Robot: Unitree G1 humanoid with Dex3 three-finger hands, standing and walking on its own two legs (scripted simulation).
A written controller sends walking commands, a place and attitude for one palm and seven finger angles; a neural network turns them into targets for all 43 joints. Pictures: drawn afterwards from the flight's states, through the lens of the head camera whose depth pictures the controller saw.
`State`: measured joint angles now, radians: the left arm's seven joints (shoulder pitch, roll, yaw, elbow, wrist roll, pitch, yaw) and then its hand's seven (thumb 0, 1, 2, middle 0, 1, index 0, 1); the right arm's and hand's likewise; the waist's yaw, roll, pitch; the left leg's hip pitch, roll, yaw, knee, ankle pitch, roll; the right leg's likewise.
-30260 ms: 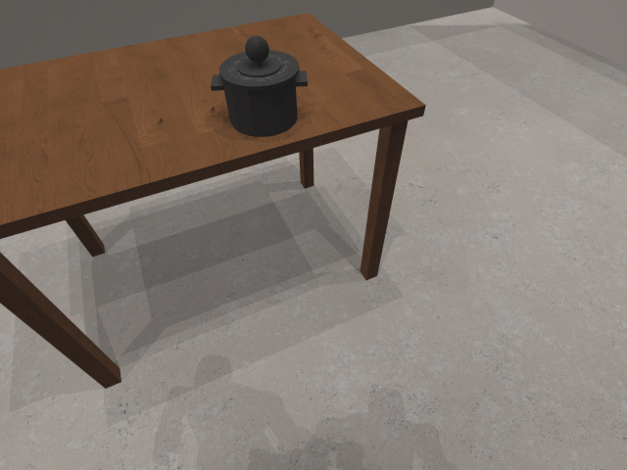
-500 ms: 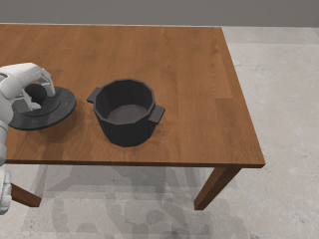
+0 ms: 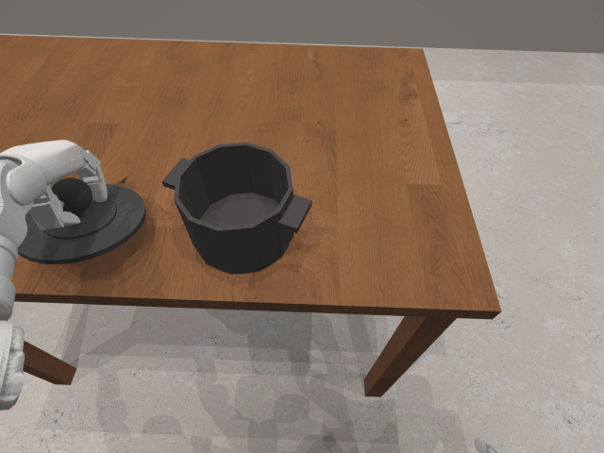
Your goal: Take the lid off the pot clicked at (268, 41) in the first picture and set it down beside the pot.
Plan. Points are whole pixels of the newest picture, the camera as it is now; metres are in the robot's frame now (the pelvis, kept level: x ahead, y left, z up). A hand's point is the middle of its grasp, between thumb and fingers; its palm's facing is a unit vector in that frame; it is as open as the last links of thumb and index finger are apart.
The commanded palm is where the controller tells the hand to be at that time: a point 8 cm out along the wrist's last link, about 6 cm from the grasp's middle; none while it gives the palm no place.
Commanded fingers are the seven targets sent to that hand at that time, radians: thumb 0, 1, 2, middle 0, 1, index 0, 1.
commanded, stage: lower the lid onto the table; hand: left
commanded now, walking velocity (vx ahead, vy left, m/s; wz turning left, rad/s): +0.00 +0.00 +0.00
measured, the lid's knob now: (71, 196) +0.43 +0.33 +0.08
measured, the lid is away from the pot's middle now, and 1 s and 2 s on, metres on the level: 0.23 0.23 0.23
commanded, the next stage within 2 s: open the fingers wide in 0.60 s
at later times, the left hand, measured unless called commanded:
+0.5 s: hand (69, 214) +0.41 +0.33 +0.06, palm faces -0.52 -0.13 -0.84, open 7.6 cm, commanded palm +0.45 +0.34 +0.13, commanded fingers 0.00 0.57 1.12 -1.03 -1.00 -0.91 -0.94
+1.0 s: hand (69, 223) +0.41 +0.33 +0.05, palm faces -0.44 -0.08 -0.90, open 7.3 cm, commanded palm +0.43 +0.33 +0.11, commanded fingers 0.00 0.37 0.85 -0.74 -0.99 -0.66 -0.95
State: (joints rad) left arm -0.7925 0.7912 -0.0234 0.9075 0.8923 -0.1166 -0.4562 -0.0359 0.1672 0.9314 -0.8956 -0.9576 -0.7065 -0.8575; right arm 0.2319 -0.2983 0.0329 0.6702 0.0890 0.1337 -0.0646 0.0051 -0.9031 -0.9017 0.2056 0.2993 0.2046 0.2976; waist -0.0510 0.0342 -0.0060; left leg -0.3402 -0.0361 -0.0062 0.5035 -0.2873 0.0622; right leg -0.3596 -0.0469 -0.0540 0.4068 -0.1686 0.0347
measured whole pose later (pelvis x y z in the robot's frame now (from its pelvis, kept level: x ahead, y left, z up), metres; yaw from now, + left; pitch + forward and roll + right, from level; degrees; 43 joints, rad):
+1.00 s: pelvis -0.01 +0.01 -0.01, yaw -2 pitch +11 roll -2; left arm -0.71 0.81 0.09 0.95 0.96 -0.26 -0.32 -0.01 0.26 0.85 -0.87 -1.00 -0.66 -0.90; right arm 0.28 -0.27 0.02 0.67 0.08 0.18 -0.08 0.00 -0.90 -0.90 0.21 0.30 0.21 0.30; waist -0.08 0.02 -0.05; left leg -0.49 -0.02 0.02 0.63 -0.33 0.07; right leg -0.51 -0.03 -0.02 0.51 -0.19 0.02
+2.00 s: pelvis +0.00 +0.00 -0.01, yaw -2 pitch +12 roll -2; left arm -0.75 0.84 0.09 0.96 0.95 -0.25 -0.36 0.00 0.02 0.62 -0.35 -0.89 -0.35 -0.88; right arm 0.27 -0.29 0.02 0.66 0.09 0.19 -0.08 0.00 -0.90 -0.90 0.21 0.30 0.21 0.30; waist -0.07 0.02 -0.04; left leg -0.50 -0.02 0.02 0.64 -0.34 0.06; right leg -0.52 -0.03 -0.03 0.52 -0.20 0.03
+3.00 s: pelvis +0.00 +0.01 +0.00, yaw +0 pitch +8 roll -2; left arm -0.87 0.87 0.02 0.79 0.89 -0.11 -0.50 0.00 0.01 0.62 -0.35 -0.88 -0.35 -0.88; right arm 0.22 -0.29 0.04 0.64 0.10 0.20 -0.04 0.01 -0.90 -0.90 0.20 0.30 0.20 0.30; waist -0.05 0.04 -0.03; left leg -0.36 -0.05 0.00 0.51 -0.29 0.08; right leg -0.37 -0.05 -0.04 0.40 -0.16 0.03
